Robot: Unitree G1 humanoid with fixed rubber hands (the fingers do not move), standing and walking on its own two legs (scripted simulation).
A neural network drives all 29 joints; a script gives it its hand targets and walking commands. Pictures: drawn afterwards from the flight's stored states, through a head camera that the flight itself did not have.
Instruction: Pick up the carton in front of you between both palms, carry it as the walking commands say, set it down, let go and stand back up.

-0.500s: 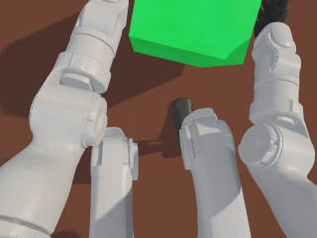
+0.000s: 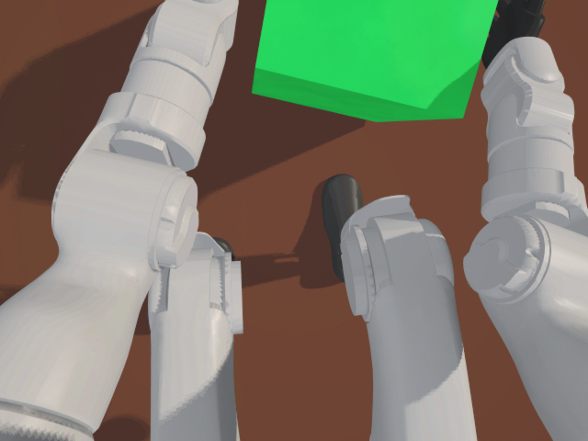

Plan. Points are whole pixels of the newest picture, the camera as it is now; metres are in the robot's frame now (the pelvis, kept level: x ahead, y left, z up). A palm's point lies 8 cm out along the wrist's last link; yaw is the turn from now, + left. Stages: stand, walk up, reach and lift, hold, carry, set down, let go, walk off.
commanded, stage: set down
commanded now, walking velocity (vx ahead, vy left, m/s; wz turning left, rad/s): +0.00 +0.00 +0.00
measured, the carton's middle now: (352, 19) +0.51 -0.16 -0.27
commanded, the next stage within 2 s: let go in 1.66 s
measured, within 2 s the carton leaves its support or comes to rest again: neither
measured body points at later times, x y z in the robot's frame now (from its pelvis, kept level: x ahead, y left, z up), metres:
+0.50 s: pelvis -0.01 +0.00 -0.01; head +0.37 -0.02 +0.21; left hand +0.58 +0.01 -0.21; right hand +0.44 -0.33 -0.21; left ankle +0.08 +0.11 -0.36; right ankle +0.15 -0.15 -0.36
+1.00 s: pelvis -0.01 -0.02 +0.04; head +0.33 -0.08 +0.32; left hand +0.60 -0.01 -0.08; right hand +0.45 -0.35 -0.09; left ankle +0.07 +0.10 -0.36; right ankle +0.15 -0.15 -0.36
